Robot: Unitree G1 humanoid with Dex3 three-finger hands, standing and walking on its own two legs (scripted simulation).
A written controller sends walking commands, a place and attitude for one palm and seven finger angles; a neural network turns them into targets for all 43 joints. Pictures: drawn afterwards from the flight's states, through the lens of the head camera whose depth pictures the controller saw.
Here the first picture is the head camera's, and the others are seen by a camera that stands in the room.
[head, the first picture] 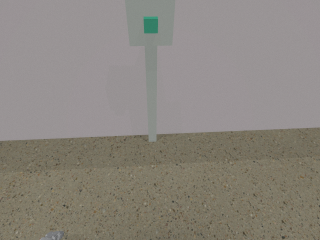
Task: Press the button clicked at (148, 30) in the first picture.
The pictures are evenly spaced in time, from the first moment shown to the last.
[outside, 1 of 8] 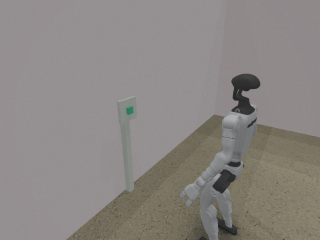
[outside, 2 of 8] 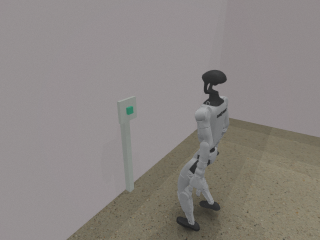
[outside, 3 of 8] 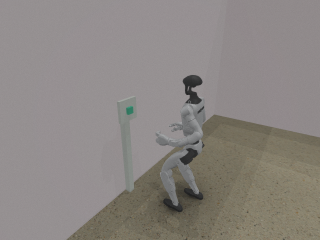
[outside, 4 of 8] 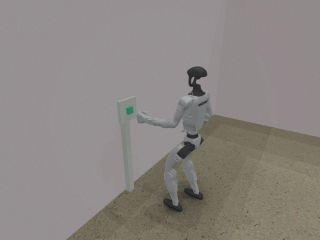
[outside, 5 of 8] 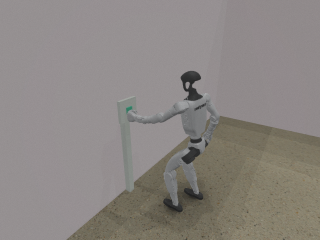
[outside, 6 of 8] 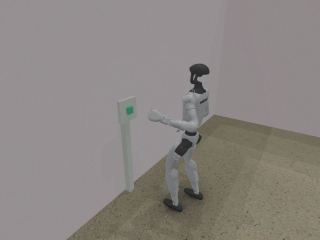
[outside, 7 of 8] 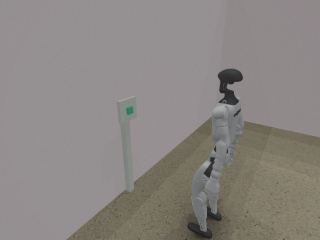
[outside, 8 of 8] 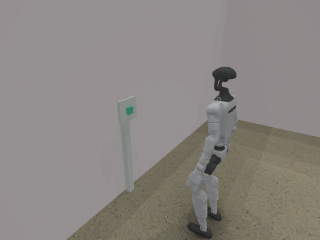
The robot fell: no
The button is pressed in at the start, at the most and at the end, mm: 0 12 0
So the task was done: yes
